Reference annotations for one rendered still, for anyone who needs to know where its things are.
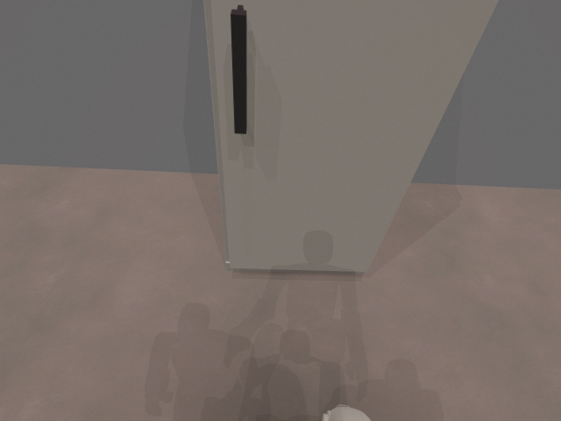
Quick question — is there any fridge door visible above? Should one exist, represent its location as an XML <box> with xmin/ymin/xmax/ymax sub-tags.
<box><xmin>211</xmin><ymin>0</ymin><xmax>499</xmax><ymax>272</ymax></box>

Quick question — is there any handle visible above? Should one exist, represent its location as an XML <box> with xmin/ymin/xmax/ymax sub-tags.
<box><xmin>231</xmin><ymin>5</ymin><xmax>247</xmax><ymax>134</ymax></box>

